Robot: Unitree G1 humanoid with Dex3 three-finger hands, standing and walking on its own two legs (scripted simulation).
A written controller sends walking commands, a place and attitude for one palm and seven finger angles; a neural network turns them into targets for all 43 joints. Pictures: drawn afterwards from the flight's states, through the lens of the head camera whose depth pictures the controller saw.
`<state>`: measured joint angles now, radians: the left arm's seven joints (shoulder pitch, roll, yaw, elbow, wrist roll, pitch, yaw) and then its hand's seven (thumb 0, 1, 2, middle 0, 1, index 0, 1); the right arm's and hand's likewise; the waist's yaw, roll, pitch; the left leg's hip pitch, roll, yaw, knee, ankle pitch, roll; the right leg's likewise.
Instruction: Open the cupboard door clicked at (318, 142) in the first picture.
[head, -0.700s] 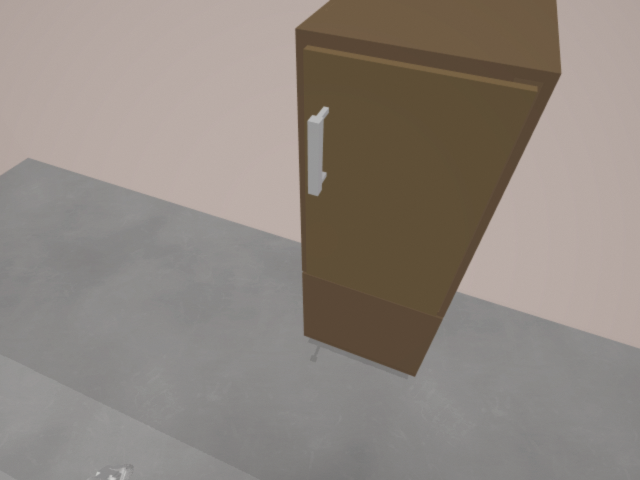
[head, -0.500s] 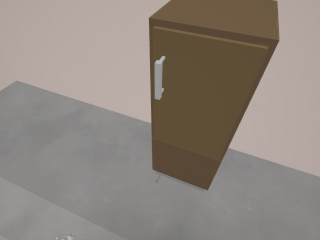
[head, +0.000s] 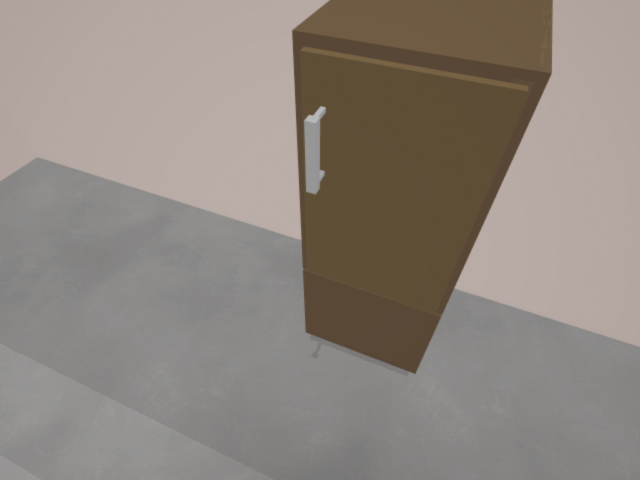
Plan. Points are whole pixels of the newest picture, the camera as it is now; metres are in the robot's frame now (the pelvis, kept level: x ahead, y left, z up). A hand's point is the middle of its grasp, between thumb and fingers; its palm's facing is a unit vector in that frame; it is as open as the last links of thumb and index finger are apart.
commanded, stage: stand and wait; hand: left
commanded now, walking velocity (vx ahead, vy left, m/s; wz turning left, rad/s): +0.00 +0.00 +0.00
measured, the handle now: (316, 151) +0.66 +0.05 +0.05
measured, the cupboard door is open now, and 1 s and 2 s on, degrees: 0 0 0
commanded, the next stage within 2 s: look at it before walking up in 0.12 s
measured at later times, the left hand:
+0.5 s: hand out of the picture +0.07 +0.23 -0.15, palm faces -0.02 -0.95 -0.32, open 7.4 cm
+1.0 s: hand out of the picture +0.07 +0.22 -0.16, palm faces -0.02 -0.95 -0.31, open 7.4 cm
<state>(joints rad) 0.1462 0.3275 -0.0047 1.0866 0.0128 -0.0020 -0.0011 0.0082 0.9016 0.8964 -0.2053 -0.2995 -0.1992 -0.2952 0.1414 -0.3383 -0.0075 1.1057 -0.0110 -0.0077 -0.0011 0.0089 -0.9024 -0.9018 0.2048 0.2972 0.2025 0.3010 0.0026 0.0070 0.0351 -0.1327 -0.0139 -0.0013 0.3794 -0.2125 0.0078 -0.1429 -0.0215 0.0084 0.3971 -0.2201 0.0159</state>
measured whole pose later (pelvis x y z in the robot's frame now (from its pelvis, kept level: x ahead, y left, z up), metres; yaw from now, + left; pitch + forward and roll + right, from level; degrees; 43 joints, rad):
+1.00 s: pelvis +0.01 -0.01 +0.00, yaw -2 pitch -1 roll +0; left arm 0.17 0.29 0.01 1.09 0.02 0.00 0.00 0.01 0.90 0.90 -0.20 -0.30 -0.20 -0.30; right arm 0.15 -0.31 0.00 1.10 -0.02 0.00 -0.01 0.01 -0.90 -0.90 0.20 0.30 0.20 0.30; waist 0.02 0.02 0.02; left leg -0.13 0.03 0.02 0.41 -0.25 -0.02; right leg -0.14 0.02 0.02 0.39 -0.23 -0.01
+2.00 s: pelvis +0.14 +0.08 -0.01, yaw -16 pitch +0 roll -3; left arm 0.21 0.22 0.08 0.99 0.03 0.06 0.02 0.01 0.91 0.90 -0.20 -0.30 -0.20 -0.29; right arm 0.25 -0.12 -0.03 1.02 -0.03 0.00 -0.05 0.01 -0.93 -0.90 0.20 0.30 0.20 0.30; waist 0.00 -0.06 0.05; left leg -0.31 0.06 0.07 0.54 -0.24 0.03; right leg -0.45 0.02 0.00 1.04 -0.43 0.02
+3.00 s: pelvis +0.10 +0.05 -0.01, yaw -15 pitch -2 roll -1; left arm 0.35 0.13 0.01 1.06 0.02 -0.01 0.04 0.01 0.90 0.90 -0.20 -0.30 -0.20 -0.30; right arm 0.30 -0.17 -0.03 1.04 -0.02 0.00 -0.04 0.01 -0.91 -0.90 0.20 0.30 0.20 0.30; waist 0.00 0.03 0.00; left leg -0.27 0.05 0.02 0.56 -0.24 -0.02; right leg -0.14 -0.01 -0.10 0.52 -0.35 -0.02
